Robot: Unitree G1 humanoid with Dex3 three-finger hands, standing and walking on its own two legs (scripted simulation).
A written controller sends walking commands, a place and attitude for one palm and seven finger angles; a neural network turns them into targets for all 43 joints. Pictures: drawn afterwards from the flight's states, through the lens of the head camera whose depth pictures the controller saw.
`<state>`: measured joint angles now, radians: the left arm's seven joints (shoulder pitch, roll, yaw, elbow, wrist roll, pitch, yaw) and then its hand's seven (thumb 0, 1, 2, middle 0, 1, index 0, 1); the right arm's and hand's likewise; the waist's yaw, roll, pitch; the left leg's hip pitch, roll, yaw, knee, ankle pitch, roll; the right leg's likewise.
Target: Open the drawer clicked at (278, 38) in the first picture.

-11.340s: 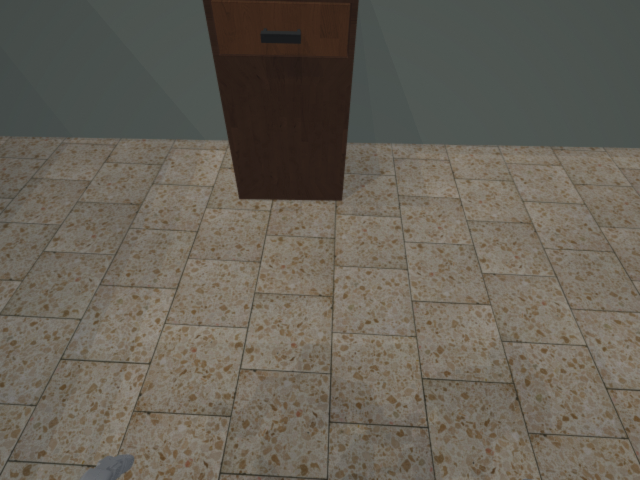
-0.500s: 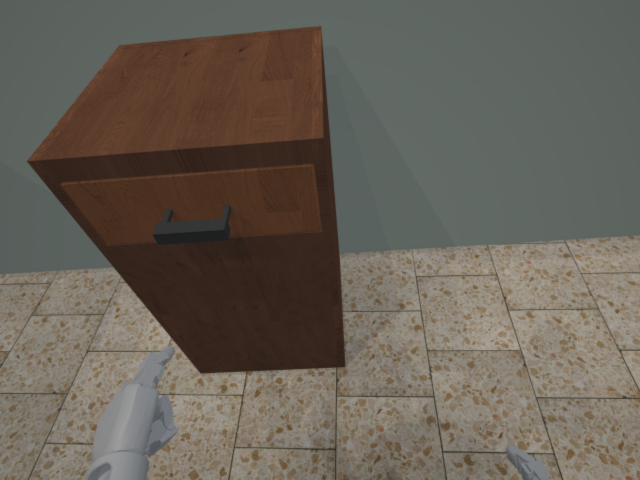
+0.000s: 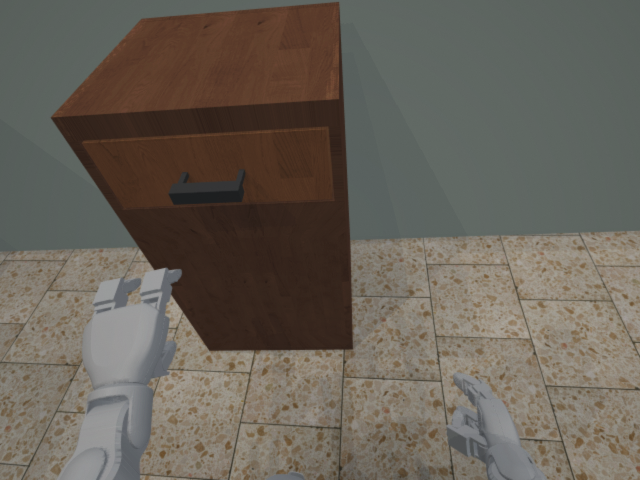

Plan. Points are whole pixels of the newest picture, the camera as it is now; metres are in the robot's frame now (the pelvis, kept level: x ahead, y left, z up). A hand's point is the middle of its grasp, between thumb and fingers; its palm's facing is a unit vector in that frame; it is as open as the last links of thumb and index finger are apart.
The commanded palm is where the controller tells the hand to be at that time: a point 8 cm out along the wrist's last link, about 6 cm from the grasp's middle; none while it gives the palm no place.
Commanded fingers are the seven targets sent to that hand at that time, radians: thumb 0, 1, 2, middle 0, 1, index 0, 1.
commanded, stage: raise the hand with hooked fingers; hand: left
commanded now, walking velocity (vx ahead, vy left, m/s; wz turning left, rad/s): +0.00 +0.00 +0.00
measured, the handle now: (209, 184) +0.58 +0.28 +0.03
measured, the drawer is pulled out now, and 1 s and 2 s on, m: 0.00 0.00 0.00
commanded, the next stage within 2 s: move the hooked fingers above the handle in 1.20 s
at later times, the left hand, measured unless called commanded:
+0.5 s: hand (121, 286) +0.30 +0.28 +0.10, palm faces +0.16 -0.09 -0.98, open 13.0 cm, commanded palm +0.27 +0.28 +0.16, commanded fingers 0.00 -0.50 0.30 -0.30 -1.20 -0.30 -1.20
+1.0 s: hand (127, 242) +0.34 +0.27 +0.14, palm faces +0.02 -0.08 -1.00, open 13.8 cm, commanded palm +0.31 +0.28 +0.20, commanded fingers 0.00 -0.50 0.30 -0.30 -1.20 -0.30 -1.20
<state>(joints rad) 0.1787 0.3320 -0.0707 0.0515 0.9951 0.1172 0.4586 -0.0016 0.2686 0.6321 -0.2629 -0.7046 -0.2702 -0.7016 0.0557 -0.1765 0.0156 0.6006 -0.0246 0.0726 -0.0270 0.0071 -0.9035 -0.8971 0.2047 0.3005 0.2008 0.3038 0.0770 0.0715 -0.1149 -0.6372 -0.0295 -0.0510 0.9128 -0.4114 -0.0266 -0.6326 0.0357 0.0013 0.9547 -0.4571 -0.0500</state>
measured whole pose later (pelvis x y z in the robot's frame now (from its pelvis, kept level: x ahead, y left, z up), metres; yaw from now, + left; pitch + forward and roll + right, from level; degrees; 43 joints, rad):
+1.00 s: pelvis +0.03 +0.04 +0.05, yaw +0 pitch +2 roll +0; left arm -0.11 0.47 -0.07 0.03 0.92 0.12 0.01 0.00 -0.49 0.30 -0.31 -1.20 -0.32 -1.20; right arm 0.13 -0.26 0.01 0.63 0.01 0.12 -0.02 0.01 -0.90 -0.90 0.21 0.30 0.20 0.30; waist 0.08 0.09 -0.01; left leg -0.27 -0.05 -0.04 0.49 -0.25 0.03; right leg -0.25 0.00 0.03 0.49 -0.28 0.00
